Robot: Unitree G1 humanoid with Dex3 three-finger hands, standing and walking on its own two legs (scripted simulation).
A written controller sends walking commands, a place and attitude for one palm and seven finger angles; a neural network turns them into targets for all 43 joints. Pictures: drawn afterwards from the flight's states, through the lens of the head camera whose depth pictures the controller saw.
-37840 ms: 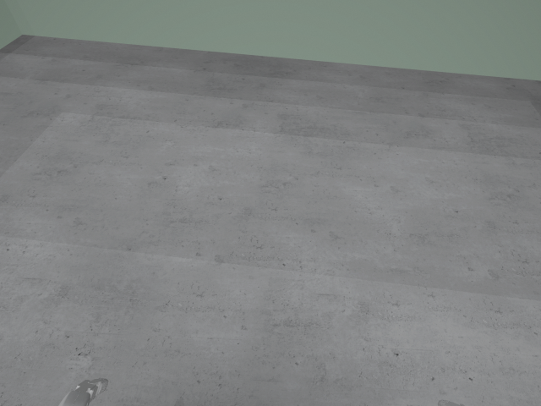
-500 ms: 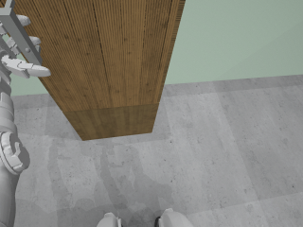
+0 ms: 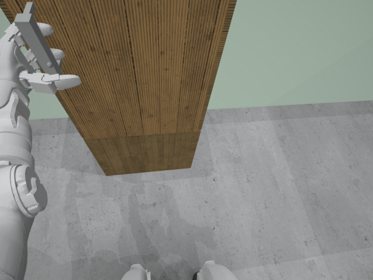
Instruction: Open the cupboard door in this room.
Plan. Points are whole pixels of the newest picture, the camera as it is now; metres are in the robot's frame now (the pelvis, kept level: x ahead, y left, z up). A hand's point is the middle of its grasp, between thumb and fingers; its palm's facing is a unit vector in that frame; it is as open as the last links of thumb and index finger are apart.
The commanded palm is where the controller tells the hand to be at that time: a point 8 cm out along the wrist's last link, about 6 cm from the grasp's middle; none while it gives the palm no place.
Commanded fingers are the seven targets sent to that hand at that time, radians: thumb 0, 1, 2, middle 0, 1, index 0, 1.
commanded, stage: close the thumb around the handle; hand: left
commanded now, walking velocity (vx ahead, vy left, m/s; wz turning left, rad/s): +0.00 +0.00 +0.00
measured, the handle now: (44, 45) +0.57 +0.24 +0.13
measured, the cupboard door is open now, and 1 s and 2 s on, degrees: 0 8 45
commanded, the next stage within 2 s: pull the door open along its arc in 0.46 s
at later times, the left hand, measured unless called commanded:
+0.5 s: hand (50, 66) +0.51 +0.22 +0.13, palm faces +0.02 -1.00 +0.00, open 6.0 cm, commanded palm +0.49 +0.27 +0.12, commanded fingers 0.00 0.90 0.90 -0.40 -1.35 -0.40 -1.35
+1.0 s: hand (52, 86) +0.47 +0.21 +0.13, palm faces +0.00 -1.00 +0.01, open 6.2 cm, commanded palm +0.41 +0.26 +0.12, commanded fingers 0.00 0.90 0.90 -0.40 -1.35 -0.40 -1.35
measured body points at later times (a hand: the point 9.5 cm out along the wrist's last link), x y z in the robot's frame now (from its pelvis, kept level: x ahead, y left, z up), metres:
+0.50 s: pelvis +0.00 +0.00 +0.00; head +0.10 +0.01 +0.44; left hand +0.51 +0.27 +0.13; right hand -0.03 -0.27 -0.10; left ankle +0.00 +0.11 -0.70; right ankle -0.01 -0.13 -0.70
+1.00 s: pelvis +0.01 +0.00 +0.01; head +0.08 +0.00 +0.46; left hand +0.46 +0.26 +0.13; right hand +0.04 -0.26 -0.10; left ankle +0.00 +0.11 -0.70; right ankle -0.01 -0.13 -0.70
